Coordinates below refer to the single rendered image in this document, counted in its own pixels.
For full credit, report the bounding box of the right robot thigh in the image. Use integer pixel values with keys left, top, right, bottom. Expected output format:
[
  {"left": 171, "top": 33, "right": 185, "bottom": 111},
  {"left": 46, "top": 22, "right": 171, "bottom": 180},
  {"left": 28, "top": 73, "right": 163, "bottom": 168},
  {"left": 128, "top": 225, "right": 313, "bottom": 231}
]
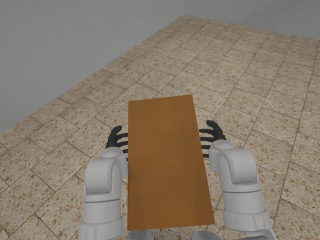
[{"left": 188, "top": 230, "right": 222, "bottom": 240}]

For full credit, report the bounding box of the carton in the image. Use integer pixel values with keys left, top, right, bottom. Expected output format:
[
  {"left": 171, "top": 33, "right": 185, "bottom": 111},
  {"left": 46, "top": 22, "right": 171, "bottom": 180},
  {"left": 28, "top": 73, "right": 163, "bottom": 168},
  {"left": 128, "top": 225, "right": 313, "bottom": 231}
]
[{"left": 127, "top": 94, "right": 215, "bottom": 231}]

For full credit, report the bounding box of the right robot forearm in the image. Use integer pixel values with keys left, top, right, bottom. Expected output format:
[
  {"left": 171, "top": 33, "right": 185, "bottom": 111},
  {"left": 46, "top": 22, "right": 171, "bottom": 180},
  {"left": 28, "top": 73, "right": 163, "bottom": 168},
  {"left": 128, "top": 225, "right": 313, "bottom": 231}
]
[{"left": 209, "top": 139, "right": 277, "bottom": 240}]

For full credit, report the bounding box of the left robot thigh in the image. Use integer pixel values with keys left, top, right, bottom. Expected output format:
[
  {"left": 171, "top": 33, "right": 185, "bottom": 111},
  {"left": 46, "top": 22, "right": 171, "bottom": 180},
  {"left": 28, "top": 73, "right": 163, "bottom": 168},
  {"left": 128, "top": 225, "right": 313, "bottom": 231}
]
[{"left": 124, "top": 229, "right": 154, "bottom": 240}]

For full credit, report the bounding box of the left robot forearm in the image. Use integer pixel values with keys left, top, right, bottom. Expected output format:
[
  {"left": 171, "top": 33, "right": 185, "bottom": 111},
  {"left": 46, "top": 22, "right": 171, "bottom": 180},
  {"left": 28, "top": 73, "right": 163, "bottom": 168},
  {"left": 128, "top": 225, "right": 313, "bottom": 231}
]
[{"left": 78, "top": 146, "right": 128, "bottom": 240}]

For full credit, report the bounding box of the robot thigh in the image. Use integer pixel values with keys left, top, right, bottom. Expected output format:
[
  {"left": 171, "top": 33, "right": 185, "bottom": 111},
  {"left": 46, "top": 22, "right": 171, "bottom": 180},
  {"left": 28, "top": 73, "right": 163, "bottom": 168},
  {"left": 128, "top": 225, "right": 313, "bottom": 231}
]
[
  {"left": 124, "top": 229, "right": 154, "bottom": 240},
  {"left": 188, "top": 230, "right": 222, "bottom": 240}
]

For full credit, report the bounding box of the robot right hand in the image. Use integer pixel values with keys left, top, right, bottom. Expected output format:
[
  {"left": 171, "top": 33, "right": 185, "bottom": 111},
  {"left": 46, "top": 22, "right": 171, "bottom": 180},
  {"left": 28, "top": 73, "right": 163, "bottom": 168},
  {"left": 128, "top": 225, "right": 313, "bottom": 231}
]
[{"left": 199, "top": 120, "right": 226, "bottom": 158}]

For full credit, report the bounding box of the robot left hand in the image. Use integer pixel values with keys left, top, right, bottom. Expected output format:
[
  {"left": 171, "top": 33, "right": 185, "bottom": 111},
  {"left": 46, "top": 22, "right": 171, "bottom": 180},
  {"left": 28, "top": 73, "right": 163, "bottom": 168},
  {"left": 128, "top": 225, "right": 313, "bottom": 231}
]
[{"left": 105, "top": 125, "right": 128, "bottom": 162}]

